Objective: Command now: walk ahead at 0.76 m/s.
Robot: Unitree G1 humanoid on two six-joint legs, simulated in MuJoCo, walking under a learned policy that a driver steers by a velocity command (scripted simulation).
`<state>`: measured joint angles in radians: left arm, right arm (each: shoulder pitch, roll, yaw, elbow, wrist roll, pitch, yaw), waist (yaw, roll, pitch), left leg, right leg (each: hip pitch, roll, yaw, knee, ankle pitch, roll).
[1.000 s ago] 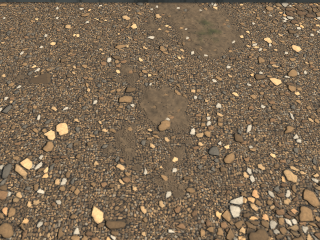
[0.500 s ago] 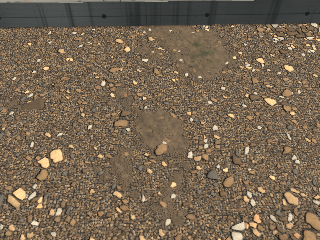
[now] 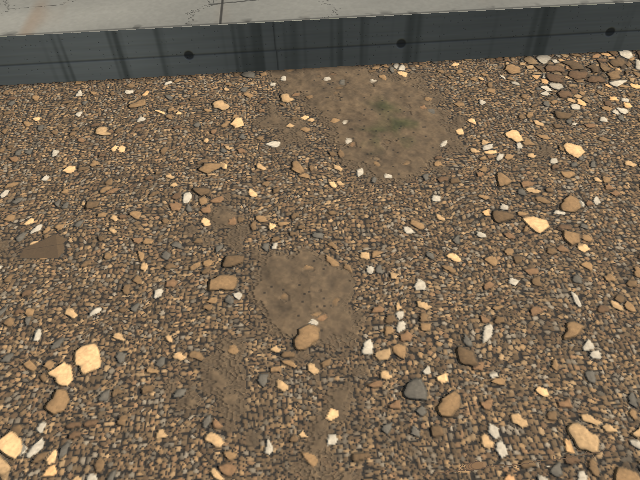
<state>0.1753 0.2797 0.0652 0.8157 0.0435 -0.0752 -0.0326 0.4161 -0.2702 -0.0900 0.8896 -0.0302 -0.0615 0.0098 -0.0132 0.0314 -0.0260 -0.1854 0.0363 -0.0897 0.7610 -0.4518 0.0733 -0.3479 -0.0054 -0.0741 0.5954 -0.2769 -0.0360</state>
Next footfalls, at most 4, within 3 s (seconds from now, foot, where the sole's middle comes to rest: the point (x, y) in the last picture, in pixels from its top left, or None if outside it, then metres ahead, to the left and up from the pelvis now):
0.42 left None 0.49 0.10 -0.76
0.90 right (368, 305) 0.95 -0.08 -0.76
1.34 left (300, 182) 1.42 0.09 -0.76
1.74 right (341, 114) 1.75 -0.04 -0.76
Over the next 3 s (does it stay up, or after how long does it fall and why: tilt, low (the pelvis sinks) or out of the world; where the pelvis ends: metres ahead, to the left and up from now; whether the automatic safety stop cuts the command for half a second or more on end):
stays up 1.79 0.02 0.02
